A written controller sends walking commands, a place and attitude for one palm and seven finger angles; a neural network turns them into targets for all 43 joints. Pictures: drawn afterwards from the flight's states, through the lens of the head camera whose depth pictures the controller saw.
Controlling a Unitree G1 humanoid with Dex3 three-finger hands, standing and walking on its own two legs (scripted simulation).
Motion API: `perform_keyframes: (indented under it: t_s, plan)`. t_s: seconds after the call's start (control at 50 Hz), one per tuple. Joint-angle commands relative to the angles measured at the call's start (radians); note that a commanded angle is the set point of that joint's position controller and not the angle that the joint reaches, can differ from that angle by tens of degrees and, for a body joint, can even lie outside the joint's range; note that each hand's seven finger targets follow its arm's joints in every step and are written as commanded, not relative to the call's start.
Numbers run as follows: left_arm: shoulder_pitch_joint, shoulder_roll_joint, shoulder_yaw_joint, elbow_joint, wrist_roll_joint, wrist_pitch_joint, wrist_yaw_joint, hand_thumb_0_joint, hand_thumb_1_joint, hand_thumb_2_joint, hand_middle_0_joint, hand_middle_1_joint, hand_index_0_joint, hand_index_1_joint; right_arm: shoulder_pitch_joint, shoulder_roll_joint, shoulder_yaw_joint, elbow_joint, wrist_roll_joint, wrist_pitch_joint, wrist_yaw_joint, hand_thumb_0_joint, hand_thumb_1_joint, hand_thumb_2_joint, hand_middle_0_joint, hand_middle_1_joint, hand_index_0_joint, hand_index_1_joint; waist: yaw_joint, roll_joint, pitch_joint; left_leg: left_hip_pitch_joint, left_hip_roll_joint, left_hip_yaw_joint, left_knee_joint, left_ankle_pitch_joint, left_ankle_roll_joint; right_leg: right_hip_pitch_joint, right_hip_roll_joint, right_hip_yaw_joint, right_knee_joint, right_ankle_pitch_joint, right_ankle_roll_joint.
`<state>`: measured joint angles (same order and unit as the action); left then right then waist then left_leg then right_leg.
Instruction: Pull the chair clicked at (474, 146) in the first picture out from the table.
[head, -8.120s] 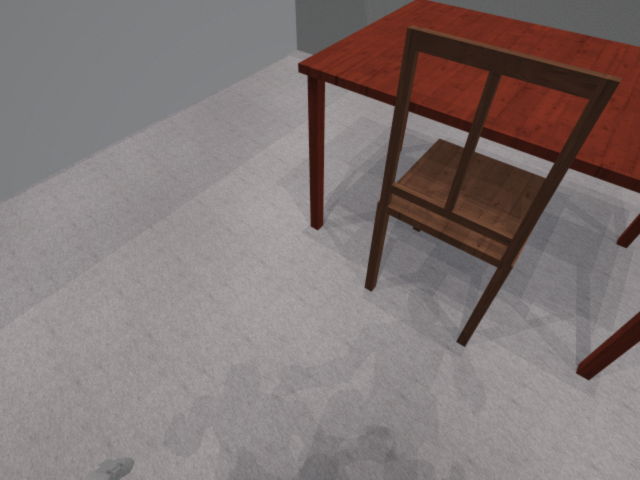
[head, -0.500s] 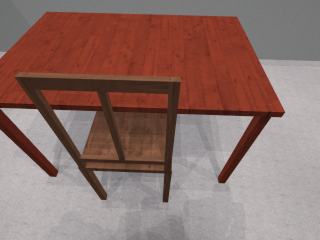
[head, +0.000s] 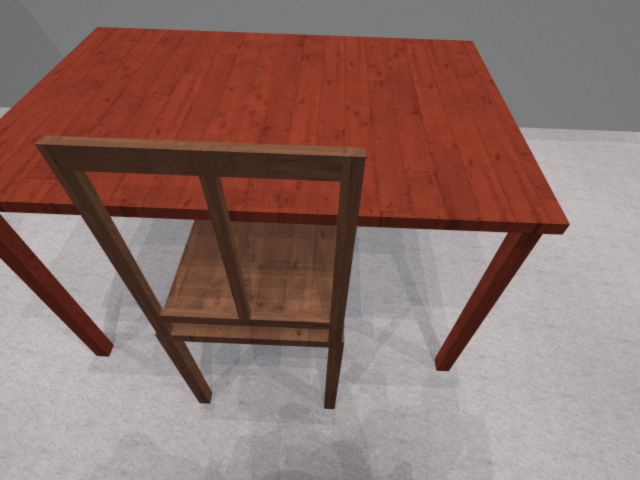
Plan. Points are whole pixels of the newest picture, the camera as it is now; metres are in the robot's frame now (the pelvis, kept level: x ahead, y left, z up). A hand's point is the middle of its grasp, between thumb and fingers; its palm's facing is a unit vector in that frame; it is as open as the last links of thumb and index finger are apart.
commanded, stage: come to a stop and stand still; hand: left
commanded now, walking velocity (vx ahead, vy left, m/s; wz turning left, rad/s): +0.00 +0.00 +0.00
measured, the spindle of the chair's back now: (230, 259) +0.45 +0.17 -0.04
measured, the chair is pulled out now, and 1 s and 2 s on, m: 0.00 0.00 0.00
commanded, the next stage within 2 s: look again from close up in 1.62 s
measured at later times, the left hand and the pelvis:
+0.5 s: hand out of the picture -0.06 +0.21 -0.15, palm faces +0.05 -0.97 -0.24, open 7.4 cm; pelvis -0.04 +0.02 +0.01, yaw +1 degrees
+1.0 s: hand out of the picture +0.00 +0.18 -0.15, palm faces +0.02 -0.98 -0.21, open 7.4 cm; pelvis +0.00 +0.01 +0.01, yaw +1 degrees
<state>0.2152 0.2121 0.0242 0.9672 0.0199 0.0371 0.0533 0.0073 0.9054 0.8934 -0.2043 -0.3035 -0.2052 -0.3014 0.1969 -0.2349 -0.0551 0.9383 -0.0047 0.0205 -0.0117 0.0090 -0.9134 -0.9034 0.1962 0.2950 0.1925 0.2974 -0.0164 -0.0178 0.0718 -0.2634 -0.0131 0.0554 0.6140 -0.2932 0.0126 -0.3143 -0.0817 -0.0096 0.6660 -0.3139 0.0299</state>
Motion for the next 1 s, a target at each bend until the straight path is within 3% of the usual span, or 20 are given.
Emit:
perform_keyframes:
  t_s: [0.0,0.02,0.06,0.08,0.14,0.18,0.28,0.34,0.4,0.46,0.52,0.66,0.74,0.88,0.98]
  plan:
    - [0.039,0.079,0.009,-0.082,0.004,0.001,-0.001,0.0,0.9,0.9,-0.2,-0.3,-0.2,-0.3,-0.026,-0.115,0.0,-0.114,-0.02,-0.01,0.001,0.0,-0.9,-0.9,0.2,0.3,0.2,0.3,0.027,0.306,0.034,-0.163,0.198,-0.207,-0.306,0.052,0.099,0.04,0.054,-0.029,0.025,-0.144,-0.046]
    - [0.049,0.089,0.004,-0.074,0.007,0.004,-0.009,0.0,0.9,0.9,-0.2,-0.3,-0.2,-0.3,-0.045,-0.113,0.007,-0.122,-0.018,-0.008,0.002,0.0,-0.9,-0.9,0.2,0.3,0.2,0.3,0.038,0.26,0.104,-0.239,0.189,-0.212,-0.341,-0.105,0.092,0.043,0.055,-0.017,0.014,-0.104,-0.05]
    - [0.08,0.086,0.003,-0.067,0.012,-0.002,-0.02,0.0,0.9,0.9,-0.2,-0.3,-0.2,-0.3,-0.04,-0.113,0.01,-0.126,-0.019,-0.004,0.006,0.0,-0.9,-0.9,0.2,0.3,0.2,0.3,0.046,0.102,0.142,-0.276,0.161,-0.199,-0.349,-0.25,0.071,0.055,0.059,-0.011,-0.053,-0.029,-0.054]
    - [0.096,0.083,0.001,-0.067,0.011,-0.006,-0.023,0.0,0.9,0.9,-0.2,-0.3,-0.2,-0.3,-0.035,-0.123,0.009,-0.127,-0.018,-0.003,0.008,0.0,-0.9,-0.9,0.2,0.3,0.2,0.3,0.045,0.06,0.121,-0.251,0.143,-0.185,-0.342,-0.295,0.058,0.051,0.057,0.011,-0.087,-0.02,-0.054]
    - [0.102,0.108,0.001,-0.088,0.009,-0.019,-0.024,0.0,0.9,0.9,-0.2,-0.3,-0.2,-0.3,-0.006,-0.125,0.006,-0.128,-0.014,-0.004,0.012,0.0,-0.9,-0.9,0.2,0.3,0.2,0.3,0.028,0.009,0.06,-0.152,0.106,-0.17,-0.316,-0.33,0.042,-0.018,0.043,0.087,-0.186,-0.137,-0.061]
    - [0.094,0.117,0.006,-0.097,0.009,-0.021,-0.024,0.0,0.9,0.9,-0.2,-0.3,-0.2,-0.3,0.019,-0.129,0.005,-0.117,-0.016,-0.004,0.013,0.0,-0.9,-0.9,0.2,0.3,0.2,0.3,0.014,0.032,0.04,-0.107,0.106,-0.183,-0.326,-0.334,0.041,-0.058,0.05,0.099,-0.19,-0.164,-0.062]
    - [0.145,0.096,0.012,-0.085,0.009,-0.026,-0.025,0.0,0.9,0.9,-0.2,-0.3,-0.2,-0.3,0.027,-0.12,-0.002,-0.105,-0.016,-0.003,0.014,0.0,-0.9,-0.9,0.2,0.3,0.2,0.3,0.02,-0.018,-0.017,-0.084,0.097,-0.174,-0.305,-0.32,0.042,-0.048,0.066,0.124,-0.194,-0.158,-0.054]
    - [0.16,0.088,0.015,-0.074,0.007,-0.03,-0.028,0.0,0.9,0.9,-0.2,-0.3,-0.2,-0.3,0.034,-0.113,-0.001,-0.09,-0.014,-0.006,0.012,0.0,-0.9,-0.9,0.2,0.3,0.2,0.3,0.015,0.01,-0.04,-0.048,0.088,-0.175,-0.294,-0.302,0.039,-0.069,0.069,0.151,-0.202,-0.163,-0.057]
    - [0.188,0.071,0.016,-0.049,0.008,-0.03,-0.03,0.0,0.9,0.9,-0.2,-0.3,-0.2,-0.3,0.023,-0.11,-0.002,-0.072,-0.013,-0.009,0.01,0.0,-0.9,-0.9,0.2,0.3,0.2,0.3,0.029,0.05,-0.032,-0.087,0.103,-0.196,-0.321,-0.333,0.044,-0.035,0.081,0.136,-0.175,-0.122,-0.055]
    - [0.195,0.069,0.014,-0.03,0.008,-0.034,-0.031,0.0,0.9,0.9,-0.2,-0.3,-0.2,-0.3,0.04,-0.094,0.0,-0.053,-0.011,-0.009,0.008,0.0,-0.9,-0.9,0.2,0.3,0.2,0.3,0.026,-0.001,-0.009,-0.08,0.075,-0.168,-0.283,-0.308,0.035,-0.061,0.064,0.182,-0.236,-0.176,-0.067]
    - [0.172,0.071,0.011,-0.02,0.004,-0.041,-0.029,0.0,0.9,0.9,-0.2,-0.3,-0.2,-0.3,0.083,-0.077,0.005,-0.026,-0.01,-0.015,0.004,0.0,-0.9,-0.9,0.2,0.3,0.2,0.3,0.0,-0.031,-0.011,-0.012,0.052,-0.147,-0.229,-0.226,0.026,-0.128,0.032,0.251,-0.289,-0.229,-0.082]
    - [0.185,0.045,0.004,0.011,0.002,-0.045,-0.027,0.0,0.9,0.9,-0.2,-0.3,-0.2,-0.3,0.099,-0.071,0.011,0.016,-0.008,-0.032,-0.002,0.0,-0.9,-0.9,0.2,0.3,0.2,0.3,0.017,0.013,0.01,-0.052,0.091,-0.182,-0.305,-0.244,0.033,-0.063,0.061,0.207,-0.255,-0.138,-0.07]
    - [0.187,0.038,0.001,0.022,0.002,-0.047,-0.024,0.0,0.9,0.9,-0.2,-0.3,-0.2,-0.3,0.105,-0.065,0.014,0.03,-0.01,-0.034,-0.002,0.0,-0.9,-0.9,0.2,0.3,0.2,0.3,0.018,0.018,0.023,-0.058,0.089,-0.18,-0.307,-0.236,0.03,-0.066,0.053,0.216,-0.266,-0.145,-0.073]
    - [0.174,0.037,-0.005,0.032,0.0,-0.053,-0.021,0.0,0.9,0.9,-0.2,-0.3,-0.2,-0.3,0.118,-0.051,0.018,0.052,-0.007,-0.044,-0.003,0.0,-0.9,-0.9,0.2,0.3,0.2,0.3,0.02,0.045,0.022,-0.049,0.102,-0.188,-0.33,-0.196,0.031,-0.027,0.05,0.192,-0.263,-0.042,-0.07]
    - [0.165,0.037,-0.007,0.038,-0.001,-0.057,-0.02,0.0,0.9,0.9,-0.2,-0.3,-0.2,-0.3,0.129,-0.046,0.019,0.061,-0.006,-0.046,-0.004,0.0,-0.9,-0.9,0.2,0.3,0.2,0.3,0.015,-0.003,0.007,-0.012,0.094,-0.169,-0.303,-0.122,0.028,-0.024,0.042,0.203,-0.276,0.003,-0.069]
